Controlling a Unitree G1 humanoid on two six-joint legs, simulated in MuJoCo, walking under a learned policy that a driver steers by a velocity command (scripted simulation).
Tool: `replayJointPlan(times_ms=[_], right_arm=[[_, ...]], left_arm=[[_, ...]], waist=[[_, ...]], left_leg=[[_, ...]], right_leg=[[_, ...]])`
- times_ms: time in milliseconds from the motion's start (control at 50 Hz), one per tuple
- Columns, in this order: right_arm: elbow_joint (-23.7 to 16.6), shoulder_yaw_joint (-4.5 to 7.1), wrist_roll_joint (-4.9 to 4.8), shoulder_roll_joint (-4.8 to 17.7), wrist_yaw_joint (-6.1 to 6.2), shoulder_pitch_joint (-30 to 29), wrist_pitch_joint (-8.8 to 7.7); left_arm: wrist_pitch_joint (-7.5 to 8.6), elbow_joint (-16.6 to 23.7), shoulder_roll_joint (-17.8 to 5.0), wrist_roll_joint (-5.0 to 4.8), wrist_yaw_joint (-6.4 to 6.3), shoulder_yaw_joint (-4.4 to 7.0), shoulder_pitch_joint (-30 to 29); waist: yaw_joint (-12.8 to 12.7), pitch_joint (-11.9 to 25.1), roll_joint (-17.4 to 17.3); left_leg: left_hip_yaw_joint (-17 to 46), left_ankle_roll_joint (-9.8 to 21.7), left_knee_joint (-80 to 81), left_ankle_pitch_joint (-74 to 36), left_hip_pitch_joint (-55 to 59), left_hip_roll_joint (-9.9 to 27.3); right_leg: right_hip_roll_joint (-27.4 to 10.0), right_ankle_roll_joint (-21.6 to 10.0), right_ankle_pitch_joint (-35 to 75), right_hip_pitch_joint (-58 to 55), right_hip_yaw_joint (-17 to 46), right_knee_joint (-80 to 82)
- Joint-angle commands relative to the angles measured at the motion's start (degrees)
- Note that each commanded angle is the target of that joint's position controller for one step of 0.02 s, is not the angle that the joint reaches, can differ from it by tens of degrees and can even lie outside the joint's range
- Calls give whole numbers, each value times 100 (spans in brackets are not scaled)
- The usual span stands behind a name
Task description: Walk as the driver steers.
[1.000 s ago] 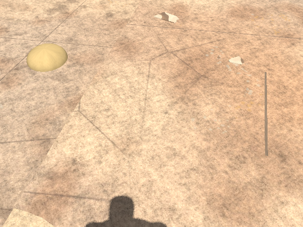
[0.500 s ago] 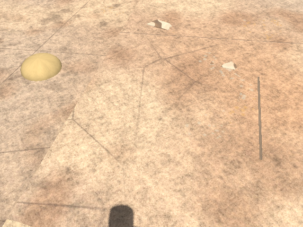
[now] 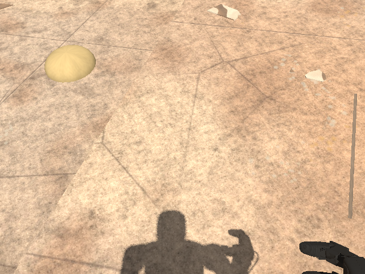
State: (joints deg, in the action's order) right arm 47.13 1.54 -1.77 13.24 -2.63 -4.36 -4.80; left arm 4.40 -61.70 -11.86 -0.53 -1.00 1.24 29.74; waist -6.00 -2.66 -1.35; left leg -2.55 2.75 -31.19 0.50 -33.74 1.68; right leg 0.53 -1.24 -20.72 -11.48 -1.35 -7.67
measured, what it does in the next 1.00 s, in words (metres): walks ahead, turning right: left foot, then right foot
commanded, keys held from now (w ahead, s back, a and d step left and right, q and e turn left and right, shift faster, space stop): w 0.02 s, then w+e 0.98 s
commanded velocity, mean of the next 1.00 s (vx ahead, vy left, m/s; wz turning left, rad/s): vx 0.49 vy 0.00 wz -0.45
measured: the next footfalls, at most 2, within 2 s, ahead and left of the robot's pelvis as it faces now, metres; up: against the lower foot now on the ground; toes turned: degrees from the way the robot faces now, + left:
left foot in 0.06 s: +0.22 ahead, +0.12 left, +0.00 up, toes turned +2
right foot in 0.60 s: +0.50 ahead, -0.16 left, +0.00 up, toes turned -19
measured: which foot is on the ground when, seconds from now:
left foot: up 0.00-0.04, down 0.06-0.60, up 0.62-1.00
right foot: down 0.00-0.08, up 0.10-0.58, down 0.60-1.00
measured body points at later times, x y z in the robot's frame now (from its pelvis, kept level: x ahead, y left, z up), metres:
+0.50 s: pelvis +0.29 +0.01 +0.00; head +0.31 -0.01 +0.45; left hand +0.50 +0.21 -0.10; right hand +0.24 -0.26 -0.14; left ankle +0.19 +0.12 -0.73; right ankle +0.44 -0.17 -0.69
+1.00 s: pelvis +0.57 -0.10 +0.01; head +0.59 -0.13 +0.46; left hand +0.74 +0.14 -0.09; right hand +0.66 -0.42 -0.08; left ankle +0.81 -0.04 -0.69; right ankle +0.46 -0.15 -0.73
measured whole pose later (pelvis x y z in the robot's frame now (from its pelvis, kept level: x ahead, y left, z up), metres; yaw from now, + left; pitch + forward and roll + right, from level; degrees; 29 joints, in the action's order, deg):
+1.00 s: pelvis +0.57 -0.10 +0.01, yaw -29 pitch +2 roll +0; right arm 43.9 2.5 -0.2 16.0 -0.8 -0.4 -6.0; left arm 3.2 -43.7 -16.0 -1.3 -0.6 4.7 19.8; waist -4.4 -1.6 -2.6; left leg 5.5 -2.5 -30.1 -2.8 -34.0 2.4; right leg 6.0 -4.3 -17.0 6.0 8.6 -21.5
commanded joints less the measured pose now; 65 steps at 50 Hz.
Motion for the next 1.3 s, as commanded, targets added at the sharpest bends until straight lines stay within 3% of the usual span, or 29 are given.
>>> replayJointPlan(times_ms=[20, 40, 60, 80, 100, 120, 160, 260, 360, 480, 540, 580, 600, 620, 640, 660, 700, 720, 800, 900, 1000, 1060, 1080, 1100, 1120, 1140, 1180, 1220, 1300], right_arm=[[-325, 253, 1, 789, -6, 109, -107], [-57, 391, -14, 1007, 44, 1019, -92], [211, 505, 9, 1250, 122, 2107, -62], [380, 625, 170, 1777, 153, 2892, -38], [426, 471, 160, 1303, 132, 2799, -33], [385, 367, 112, 993, 134, 2179, -66], [318, 252, 135, 576, 91, 1319, -166], [598, 260, 240, 542, 107, 1208, -299], [667, 301, 277, 844, 308, 1510, -262], [800, 365, 127, 1106, 390, 2288, -36], [695, 432, 100, 1305, 406, 2178, 120], [575, 454, 93, 1399, 443, 1979, 225], [477, 409, 124, 1323, 455, 1983, 211], [174, 134, 317, 404, 346, 2545, 59], [28, 139, 112, 688, 256, 2121, -235], [-166, 239, -109, 1015, 197, 1444, -398], [-135, 237, 31, 960, 251, 1336, -466], [-97, 296, 98, 1043, 262, 1465, -389], [-241, 279, 262, 791, 274, 1341, -130], [-586, 179, 213, 590, 242, 266, -147], [-803, 261, 126, 896, 149, -32, -252], [-636, 386, 131, 1103, 141, 676, -356], [-525, 473, 211, 1298, 172, 1334, -391], [-454, 549, 243, 1630, 221, 2251, -367], [-242, 632, 268, 1962, 167, 2508, -285], [-417, 493, 153, 1296, 148, 2235, -263], [-462, 355, 195, 894, 157, 1802, -194], [-353, 299, 275, 752, 156, 1671, -186], [-151, 365, 174, 953, 158, 1850, -258]], left_arm=[[-33, 225, -1161, 7, -39, 271, -90], [-90, 272, -1105, 39, -31, 258, -168], [-100, 398, -1031, 85, -12, 205, -292], [-21, 505, -201, 77, 66, -17, 425], [134, 388, -301, -70, 89, 0, 343], [215, 640, -847, -273, 87, 182, -320], [189, 767, -830, -244, -22, 251, -843], [-199, 882, -428, -147, -74, 322, -740], [-105, 1335, -497, -77, 71, 332, -1726], [-79, 1978, -376, -64, 357, 196, -2946], [-109, 2207, -622, -92, 468, 290, -2824], [-136, 2019, -1065, -125, 461, 537, -1627], [-173, 1786, -1505, -132, 353, 763, -639], [-183, 1740, -2218, -151, 269, 912, -472], [-111, 1941, -1906, -58, 274, 782, -349], [-45, 1915, -1519, 22, 280, 665, -516], [21, 2076, -1122, -17, 270, 551, -1337], [36, 2182, -974, 36, 251, 491, -1610], [56, 2226, -1214, -25, 137, 534, -1533], [-29, 2173, -1335, -58, 19, 575, -1168], [-91, 2064, -1268, -90, -8, 568, -877], [-163, 2148, -1184, -58, -44, 540, -1047], [-158, 2227, -940, -26, -25, 445, -1096], [-149, 2354, -615, 97, -22, 316, -961], [-82, 2530, -480, -159, -4, 266, -108], [-101, 2314, -1148, -230, -32, 375, -262], [-145, 2408, -1249, -84, -34, 419, -1132], [-128, 2500, -1006, -49, 25, 398, -1303], [-135, 2649, -697, -28, 65, 289, -1545]], waist=[[766, 33, 924], [1217, 584, 904], [1694, 1247, 783], [1400, 2364, -633], [1427, 2658, -915], [1280, 1429, -744], [853, 398, -129], [386, -60, -360], [571, -211, -59], [1026, -411, 120], [761, -87, -170], [39, 636, -307], [-412, 1165, 20], [160, 1686, 1586], [-28, 2554, 1165], [-178, 1839, 837], [336, 896, 76], [555, 772, 153], [721, 462, 162], [326, 227, 540], [260, 245, 729], [678, 457, 928], [993, 989, 784], [1246, 1858, -49], [738, 2195, -2183], [911, 1605, -1180], [939, 638, -195], [733, 310, -338], [673, 254, -337]], left_leg=[[-146, 303, 54, 244, 1030, -309], [-206, 465, 112, 237, 2211, -456], [394, 718, -41, 322, 3989, 95], [3129, 1649, 307, 1672, 6290, 1820], [4638, 1735, 1403, 2315, 6018, 2245], [3713, 1346, 1620, 2385, 4958, 2020], [2109, 955, 2002, 1361, 3108, 1599], [523, 827, 2618, 614, 1878, 1190], [-224, 767, 2658, -57, 2388, 1112], [-687, 670, 2236, -702, 3712, 1434], [-935, 477, 1343, -2903, 4130, 1530], [-1140, 264, -448, -4174, 3826, 1352], [-1158, 7, -2019, -3121, 2710, 1122], [-941, -387, -4246, 1964, 17, 54], [535, -350, -5163, 3329, -840, -454], [821, -157, -5133, 2841, -1418, -109], [780, -74, -4103, 2072, -931, 371], [817, -114, -3756, 1895, -449, 518], [614, -500, -2620, 1355, -94, 463], [486, -626, -398, -450, 308, 29], [724, -451, 325, -298, 563, -100], [581, -173, 639, 256, 1470, -168], [828, 71, 584, 299, 2595, 197], [1953, 387, 507, 607, 4121, 1249], [4821, 1287, 1251, 2107, 5447, 2312], [4722, 1108, 1472, 3207, 5051, 2190], [3017, 760, 1587, 2160, 3636, 1651], [2181, 770, 1828, 1220, 2825, 1280], [1480, 1039, 2189, 155, 2705, 1251]], right_leg=[[-1537, -616, 5526, 403, 342, -937], [-1350, -497, 6157, 660, 258, -1979], [-1145, -350, 5239, 1816, 279, -3377], [-110, 35, 1795, 4114, 111, -5829], [193, -55, -1083, 4662, 998, -6868], [-147, -156, -813, 5136, 1009, -7173], [-678, -204, 110, 4757, 748, -6638], [-987, -155, 785, 4352, 765, -5960], [-916, -17, 2253, 5005, 665, -4336], [-738, -171, 2125, 5387, 8, -3046], [-324, -447, 1297, 4761, -416, -2884], [201, -767, 1160, 3081, -655, -2653], [92, -1042, 1321, 1360, -80, -2390], [-1491, -2060, 660, -791, 3014, -2095], [-2104, -2518, 170, -1400, 5114, -998], [-1922, -2123, 570, -1078, 4303, -855], [-1430, -1725, 1770, 651, 2832, -867], [-1269, -1641, 2261, 1263, 2442, -760], [-977, -1639, 2946, 2227, 1823, -455], [-531, -1176, 2016, 2624, 1433, -540], [-832, -1013, 1499, 2040, 2141, -1111], [-752, -838, 1896, 1888, 2410, -1831], [-433, -649, 1972, 2196, 2157, -2767], [49, -387, 608, 3053, 1538, -4462], [532, -104, -1552, 5143, 1109, -6078], [58, -30, -1174, 5719, 1310, -6726], [-293, 2, -214, 5507, 1011, -6612], [-536, -29, 150, 5111, 989, -6111], [-630, 50, 446, 5166, 756, -5148]])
